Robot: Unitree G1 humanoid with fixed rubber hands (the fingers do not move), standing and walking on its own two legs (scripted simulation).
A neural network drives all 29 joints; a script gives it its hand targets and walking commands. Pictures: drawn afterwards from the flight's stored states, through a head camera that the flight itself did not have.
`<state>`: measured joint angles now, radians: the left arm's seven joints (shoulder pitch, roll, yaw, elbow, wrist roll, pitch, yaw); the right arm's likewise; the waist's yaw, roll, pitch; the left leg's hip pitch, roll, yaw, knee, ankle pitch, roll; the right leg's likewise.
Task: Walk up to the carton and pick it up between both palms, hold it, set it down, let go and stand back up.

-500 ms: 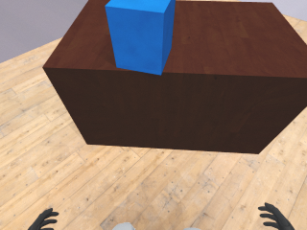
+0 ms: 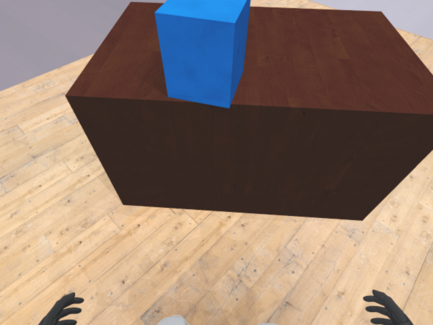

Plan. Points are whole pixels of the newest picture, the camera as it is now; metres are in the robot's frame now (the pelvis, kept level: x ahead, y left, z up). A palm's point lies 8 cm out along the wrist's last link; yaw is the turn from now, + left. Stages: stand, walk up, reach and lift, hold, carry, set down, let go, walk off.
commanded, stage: walk up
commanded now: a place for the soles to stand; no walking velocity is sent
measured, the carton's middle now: (207, 47) +0.83 +0.04 +0.08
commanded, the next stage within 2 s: none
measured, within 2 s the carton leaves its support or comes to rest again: neither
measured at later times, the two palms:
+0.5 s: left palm (58, 289) +0.20 +0.31 -0.06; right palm out of the picture +0.12 -0.31 -0.08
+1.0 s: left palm (39, 259) +0.26 +0.38 -0.08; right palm (350, 266) +0.24 -0.25 -0.06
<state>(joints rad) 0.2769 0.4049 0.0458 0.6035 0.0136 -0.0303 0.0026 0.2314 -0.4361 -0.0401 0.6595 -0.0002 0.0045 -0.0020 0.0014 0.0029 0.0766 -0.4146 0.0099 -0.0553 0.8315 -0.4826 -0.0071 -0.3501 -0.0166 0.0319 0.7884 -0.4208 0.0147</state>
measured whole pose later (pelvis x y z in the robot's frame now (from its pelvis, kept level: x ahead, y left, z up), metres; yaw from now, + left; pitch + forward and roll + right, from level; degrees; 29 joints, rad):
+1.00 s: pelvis +0.16 +0.07 -0.01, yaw +0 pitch -7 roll -3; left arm 0.33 0.42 0.05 0.60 0.02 0.00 0.00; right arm 0.37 -0.45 -0.04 0.61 0.00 -0.02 0.00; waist 0.00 0.02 0.09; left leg -0.38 0.04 -0.02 0.87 -0.38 0.02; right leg -0.37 0.03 0.06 1.15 -0.49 0.01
